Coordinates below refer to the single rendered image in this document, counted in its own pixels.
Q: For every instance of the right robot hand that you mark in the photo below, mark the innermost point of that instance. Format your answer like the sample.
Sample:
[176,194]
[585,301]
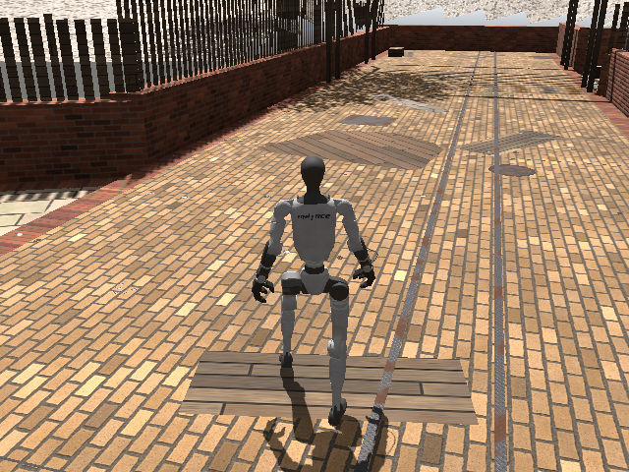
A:
[361,274]

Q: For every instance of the robot right upper arm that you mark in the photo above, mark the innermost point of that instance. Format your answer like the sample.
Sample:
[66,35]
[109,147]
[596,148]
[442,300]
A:
[344,207]

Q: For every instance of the robot right forearm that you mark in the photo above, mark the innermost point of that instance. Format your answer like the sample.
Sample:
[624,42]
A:
[364,258]

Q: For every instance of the robot left forearm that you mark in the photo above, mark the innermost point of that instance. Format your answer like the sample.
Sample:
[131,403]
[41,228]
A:
[265,265]

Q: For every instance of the humanoid robot head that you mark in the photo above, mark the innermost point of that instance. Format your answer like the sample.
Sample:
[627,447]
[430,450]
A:
[312,170]

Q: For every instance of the left robot hand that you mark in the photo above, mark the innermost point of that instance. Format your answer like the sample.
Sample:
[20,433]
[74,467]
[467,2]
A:
[257,287]

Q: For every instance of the robot left upper arm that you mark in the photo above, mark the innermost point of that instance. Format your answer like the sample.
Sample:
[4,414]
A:
[277,226]

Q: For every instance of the robot right foot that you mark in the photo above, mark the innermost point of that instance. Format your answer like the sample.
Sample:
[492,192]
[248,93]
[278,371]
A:
[335,416]

